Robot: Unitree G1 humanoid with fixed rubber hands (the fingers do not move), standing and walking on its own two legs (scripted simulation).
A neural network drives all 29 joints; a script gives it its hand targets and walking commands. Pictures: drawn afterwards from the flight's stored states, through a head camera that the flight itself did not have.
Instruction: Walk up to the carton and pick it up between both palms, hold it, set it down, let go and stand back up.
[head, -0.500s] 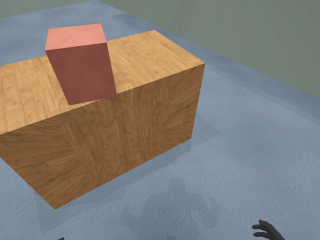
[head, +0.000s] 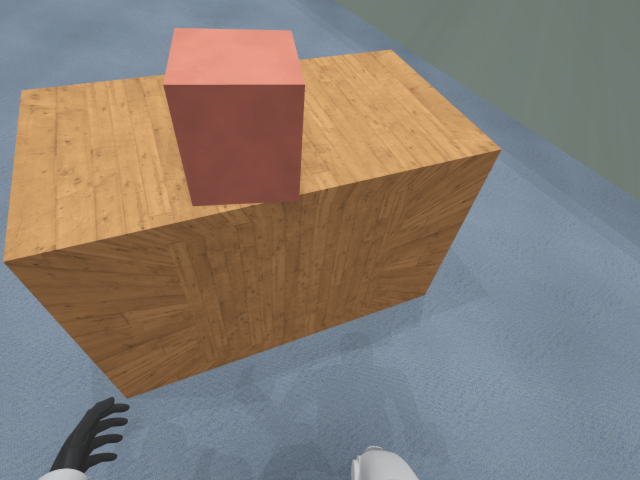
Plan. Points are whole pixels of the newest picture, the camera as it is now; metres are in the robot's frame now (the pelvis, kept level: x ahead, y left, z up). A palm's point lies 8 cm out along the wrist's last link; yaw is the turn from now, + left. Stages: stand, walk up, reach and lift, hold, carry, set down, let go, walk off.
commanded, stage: walk up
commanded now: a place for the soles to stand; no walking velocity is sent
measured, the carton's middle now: (240, 120) +0.73 +0.14 +0.04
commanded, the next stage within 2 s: none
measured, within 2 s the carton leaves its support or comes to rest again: neither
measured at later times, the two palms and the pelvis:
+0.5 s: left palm (102, 467) +0.16 +0.25 -0.04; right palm (571, 444) +0.19 -0.36 -0.10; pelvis +0.12 -0.06 +0.01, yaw +3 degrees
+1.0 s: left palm (105, 366) +0.30 +0.30 -0.10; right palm (502, 334) +0.34 -0.30 -0.06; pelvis +0.25 +0.00 +0.00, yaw +13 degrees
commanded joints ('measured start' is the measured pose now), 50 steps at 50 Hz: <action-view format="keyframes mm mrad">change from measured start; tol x32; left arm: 1 -76 153 30 -174 42 -33 -4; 7 306 296 86 -80 60 -59 41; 50 66 180 10 -148 27 -11 19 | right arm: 1 10 -251 -114 -120 -26 -12 -18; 50 35 -269 -109 -92 -8 -2 -31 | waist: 1 -96 182 8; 7 94 -173 -265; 13 -24 -13 212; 50 -81 215 -97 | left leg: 1 96 192 -342 -192 339 179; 10 -521 35 -55 723 -198 -6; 26 -486 74 5 320 19 -35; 33 7 72 89 -57 96 36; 38 -3 290 -777 -455 -709 198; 50 268 192 -304 -40 818 173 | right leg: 1 0 48 -9 -217 132 -7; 5 647 21 22 -453 272 -56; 9 543 -429 728 -855 -700 -201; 14 196 -173 194 -843 -311 -21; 30 520 -298 78 -710 -160 -198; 38 -120 33 63 204 -199 -31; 50 -87 29 26 -36 -5 4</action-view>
